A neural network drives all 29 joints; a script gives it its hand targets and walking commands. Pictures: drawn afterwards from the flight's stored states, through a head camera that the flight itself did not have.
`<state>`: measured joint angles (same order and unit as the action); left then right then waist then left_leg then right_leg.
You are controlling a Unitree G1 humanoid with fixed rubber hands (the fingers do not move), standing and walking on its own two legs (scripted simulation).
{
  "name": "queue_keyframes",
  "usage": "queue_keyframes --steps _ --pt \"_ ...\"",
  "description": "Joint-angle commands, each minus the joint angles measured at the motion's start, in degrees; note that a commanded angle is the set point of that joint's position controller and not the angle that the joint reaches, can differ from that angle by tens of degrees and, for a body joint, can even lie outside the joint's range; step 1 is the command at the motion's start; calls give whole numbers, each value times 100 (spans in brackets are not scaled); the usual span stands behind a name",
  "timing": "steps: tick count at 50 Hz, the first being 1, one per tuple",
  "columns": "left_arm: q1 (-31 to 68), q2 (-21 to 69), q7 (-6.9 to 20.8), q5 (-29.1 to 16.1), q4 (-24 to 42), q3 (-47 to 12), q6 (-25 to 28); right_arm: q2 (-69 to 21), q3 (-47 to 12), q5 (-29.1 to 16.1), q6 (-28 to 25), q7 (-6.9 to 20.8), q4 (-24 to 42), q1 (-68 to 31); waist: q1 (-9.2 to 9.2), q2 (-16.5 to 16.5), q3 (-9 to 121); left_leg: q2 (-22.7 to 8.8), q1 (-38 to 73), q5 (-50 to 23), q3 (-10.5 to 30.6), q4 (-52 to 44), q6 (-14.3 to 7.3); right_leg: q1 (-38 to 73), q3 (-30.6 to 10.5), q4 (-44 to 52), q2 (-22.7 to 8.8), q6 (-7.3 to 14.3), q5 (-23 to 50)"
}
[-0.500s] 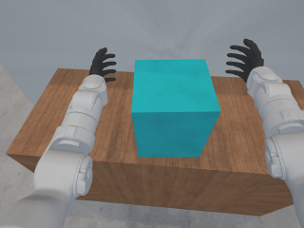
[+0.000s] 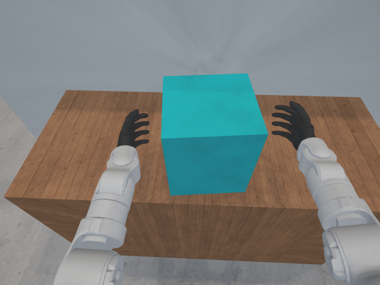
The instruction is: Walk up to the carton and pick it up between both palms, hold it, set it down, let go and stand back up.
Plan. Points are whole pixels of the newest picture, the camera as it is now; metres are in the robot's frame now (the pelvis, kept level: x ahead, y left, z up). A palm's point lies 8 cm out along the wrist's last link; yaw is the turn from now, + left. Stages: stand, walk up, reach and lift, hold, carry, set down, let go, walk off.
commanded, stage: set down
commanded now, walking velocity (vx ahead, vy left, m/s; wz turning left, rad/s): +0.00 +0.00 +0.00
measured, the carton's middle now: (206, 137) +0.47 -0.03 +0.00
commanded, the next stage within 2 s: none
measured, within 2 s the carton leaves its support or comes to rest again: neither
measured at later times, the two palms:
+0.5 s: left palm (129, 181) +0.33 +0.15 +0.03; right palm (304, 178) +0.34 -0.23 +0.03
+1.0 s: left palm (124, 219) +0.26 +0.16 -0.02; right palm (303, 219) +0.27 -0.23 -0.02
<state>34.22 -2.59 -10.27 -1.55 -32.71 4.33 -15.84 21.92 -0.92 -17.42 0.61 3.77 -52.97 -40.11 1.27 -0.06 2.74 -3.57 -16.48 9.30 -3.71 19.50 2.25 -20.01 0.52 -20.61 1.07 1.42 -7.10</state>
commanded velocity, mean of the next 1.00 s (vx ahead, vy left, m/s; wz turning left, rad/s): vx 0.00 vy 0.00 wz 0.00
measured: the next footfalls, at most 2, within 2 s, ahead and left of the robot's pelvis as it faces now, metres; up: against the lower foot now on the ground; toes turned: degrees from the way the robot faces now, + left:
none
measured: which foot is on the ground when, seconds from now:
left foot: down 0.00-1.00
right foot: down 0.00-1.00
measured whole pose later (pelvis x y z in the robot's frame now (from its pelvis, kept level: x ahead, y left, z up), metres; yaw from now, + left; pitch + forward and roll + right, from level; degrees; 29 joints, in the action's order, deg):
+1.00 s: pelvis +0.02 +0.00 +0.00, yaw -1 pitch +0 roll +1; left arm 0.7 -0.7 -10.6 0.8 -31.0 -1.5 11.4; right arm 15.7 -2.6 -15.4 -22.9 5.1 -45.0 -4.6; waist 0.7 -1.3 -2.2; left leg -3.4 -7.2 12.0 -4.4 19.6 2.3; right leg -11.7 -0.3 -22.3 1.0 1.5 -10.5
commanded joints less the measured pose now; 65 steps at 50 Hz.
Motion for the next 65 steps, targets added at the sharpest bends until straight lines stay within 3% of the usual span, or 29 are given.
queue_keyframes --steps 1,2,3,4,5,6,8,11,12,13,14,15,16,21,23,28,30,31,36,37,38,42,50,52,57,61,63,64,65 --pt "1576 -297 -31 144 1275 46 465 831 211 22 -468 51 1143 -1736 41 -395 2572 371 704 -847 85 -102 -232 1756 -139 -113 244 -216 1503" --pt "2141 -514 -47 43 1410 94 534 887 308 62 -513 23 1490 -2293 76 -439 2849 409 493 -616 31 -90 -258 1724 -180 -135 201 -269 1421" --pt "850 -128 -16 163 1130 4 562 663 84 50 -560 33 1142 -1028 -17 -595 2355 373 680 -763 109 -123 -284 2016 -182 -166 225 -236 1703" --pt "1695 -446 15 152 1377 83 621 815 306 69 -604 -2 1395 -1847 -7 -413 2553 423 506 -527 43 -164 -276 1866 -210 -121 180 -271 1508" --pt "944 -187 8 198 1227 17 664 681 196 113 -660 14 1215 -1071 -33 -527 2264 397 555 -585 81 -186 -295 2014 -223 -153 197 -237 1570" --pt "1471 -387 13 150 1380 70 745 733 314 134 -731 -6 1585 -1618 33 -494 2443 428 420 -463 21 -195 -306 1944 -247 -133 168 -268 1471" --pt "1354 -331 -15 106 1487 -39 882 642 327 133 -815 -8 1632 -1337 -5 -354 2296 414 401 -394 21 -205 -281 1935 -281 -133 134 -234 1352" --pt "419 -42 11 225 1283 -170 1011 568 215 123 -924 50 1302 -318 -117 -364 2057 372 719 -589 77 -202 -265 1927 -258 -89 175 -131 1387" --pt "1167 -306 8 120 1523 -105 1074 700 366 162 -973 15 1700 -1111 -84 -386 2356 406 549 -465 21 -194 -263 1870 -287 -83 137 -183 1321" --pt "119 -18 15 183 1341 -189 1140 514 183 158 -1048 25 1475 -54 -153 -548 2060 375 728 -696 81 -177 -284 2100 -288 -143 172 -179 1721" --pt "795 -274 19 130 1698 -109 1254 619 364 139 -1135 -13 1885 -754 -95 -439 2389 424 617 -577 32 -189 -258 2029 -282 -132 125 -231 1633" --pt "279 -89 -2 201 1382 -189 1264 533 270 156 -1141 3 1583 -292 -121 -479 1952 396 655 -551 68 -214 -268 2017 -258 -140 165 -185 1572" --pt "608 -187 -8 140 1574 -194 1322 596 374 165 -1177 10 1816 -594 -94 -419 2081 391 639 -476 56 -229 -257 1890 -254 -105 149 -180 1403" --pt "-340 33 -65 312 1534 -222 1479 443 186 113 -1344 63 1775 382 24 -395 1873 360 942 -762 53 -189 -241 1840 -276 -51 172 -90 1419" --pt "-298 -4 -29 303 1519 -247 1584 523 256 138 -1478 42 1836 307 -57 -434 1777 371 883 -750 57 -188 -227 1892 -272 -90 184 -109 1542" --pt "-1118 199 -71 425 1585 -281 1880 363 115 67 -1722 95 1814 1228 39 -363 1474 348 991 -845 45 -262 -219 1989 -324 -72 161 -28 1552" --pt "-807 43 -70 356 1679 -331 2010 480 239 103 -1844 67 2020 851 -58 -399 1538 357 968 -830 29 -208 -208 1863 -317 -63 155 -48 1650" --pt "-1508 264 -69 409 1525 -433 2049 389 159 112 -1907 87 1773 1579 -143 -389 1326 334 1139 -941 72 -195 -189 1928 -293 -81 185 -9 1818" --pt "-1200 116 -108 283 1587 -524 2322 347 183 138 -2060 112 1886 1365 -90 -333 1225 337 928 -506 49 -227 -208 1761 -335 -45 102 15 1249" --pt "-1932 306 -97 359 1485 -594 2385 209 93 126 -2100 133 1634 2133 -137 -352 1087 320 1151 -699 97 -203 -192 1820 -320 -28 124 51 1395" --pt "-1607 126 -93 323 1682 -511 2489 307 153 88 -2192 136 1946 1726 -26 -299 1413 344 1140 -763 66 -182 -178 1773 -326 -12 108 46 1372" --pt "-2218 133 -45 368 1309 -508 2726 248 35 113 -2460 112 1763 2174 -43 -465 1063 361 1124 -916 57 -91 -155 1899 -336 -47 118 17 1614" --pt "-2410 41 -72 196 1117 -662 3208 107 91 210 -2737 161 1629 2491 19 -284 854 341 1023 -540 39 -74 -108 1507 -344 -4 71 79 799" --pt "-2644 5 5 183 779 -669 3211 17 31 292 -2737 116 1340 2750 -74 -357 681 367 1063 -510 47 -20 -85 1522 -378 30 40 52 797" --pt "-2818 -140 67 210 779 -565 3256 17 89 441 -2796 66 1277 2823 35 -249 695 385 1068 -570 23 -20 -28 1532 -320 32 56 42 711" --pt "-2869 -300 182 84 488 -570 3098 -85 153 676 -2636 -14 1299 2950 -29 -436 566 402 954 -286 -9 -23 -61 1600 -368 70 9 -19 525" --pt "-2905 -395 220 82 541 -545 3007 -133 196 745 -2548 -42 1306 3080 -30 -347 507 405 976 -279 -18 -47 -27 1658 -382 86 -19 -26 528" --pt "-2950 -328 135 49 1013 -553 3057 -27 276 682 -2591 12 1469 3131 56 -201 684 359 1067 -477 15 -73 16 1644 -282 39 51 11 531" --pt "-3070 -321 170 23 769 -664 2982 -131 232 778 -2545 -4 1316 3277 -90 -259 531 366 1152 -462 18 -34 21 1563 -301 102 35 3 566"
